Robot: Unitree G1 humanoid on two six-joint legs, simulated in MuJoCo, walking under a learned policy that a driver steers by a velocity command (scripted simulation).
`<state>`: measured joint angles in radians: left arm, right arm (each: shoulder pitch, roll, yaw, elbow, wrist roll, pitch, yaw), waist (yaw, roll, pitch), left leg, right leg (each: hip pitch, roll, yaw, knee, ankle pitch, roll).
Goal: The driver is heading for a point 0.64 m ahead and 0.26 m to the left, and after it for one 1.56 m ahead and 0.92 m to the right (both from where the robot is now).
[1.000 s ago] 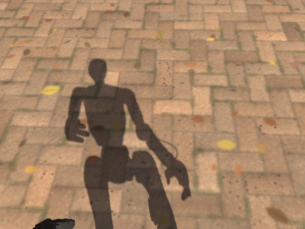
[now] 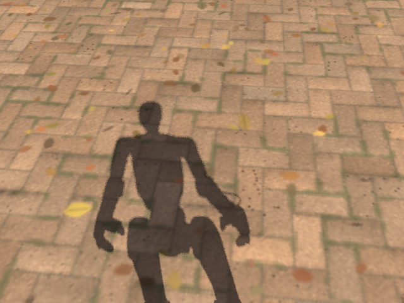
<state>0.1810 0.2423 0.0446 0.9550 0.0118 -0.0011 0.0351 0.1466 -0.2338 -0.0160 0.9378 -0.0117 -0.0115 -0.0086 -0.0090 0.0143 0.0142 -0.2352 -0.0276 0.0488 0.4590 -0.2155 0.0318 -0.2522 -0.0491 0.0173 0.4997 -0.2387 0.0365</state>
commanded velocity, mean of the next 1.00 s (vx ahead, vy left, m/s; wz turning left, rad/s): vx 0.16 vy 0.00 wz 0.44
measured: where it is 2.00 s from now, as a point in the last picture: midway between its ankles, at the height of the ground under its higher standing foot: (104, 284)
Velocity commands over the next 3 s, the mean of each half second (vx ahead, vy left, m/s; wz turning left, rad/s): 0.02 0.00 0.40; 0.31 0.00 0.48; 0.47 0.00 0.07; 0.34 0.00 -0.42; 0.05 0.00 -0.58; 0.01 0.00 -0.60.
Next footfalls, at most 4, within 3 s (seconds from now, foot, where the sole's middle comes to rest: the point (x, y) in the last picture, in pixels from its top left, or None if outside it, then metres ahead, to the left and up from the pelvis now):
0.80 right None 0.17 -0.07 -0.77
1.22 left None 0.28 0.31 -0.77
1.76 right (136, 261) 0.67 0.28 -0.78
2.22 left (73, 260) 0.68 0.51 -0.78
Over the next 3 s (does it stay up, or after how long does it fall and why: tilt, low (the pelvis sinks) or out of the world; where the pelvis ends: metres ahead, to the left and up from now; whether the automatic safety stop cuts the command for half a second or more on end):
stays up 0.61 0.34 0.00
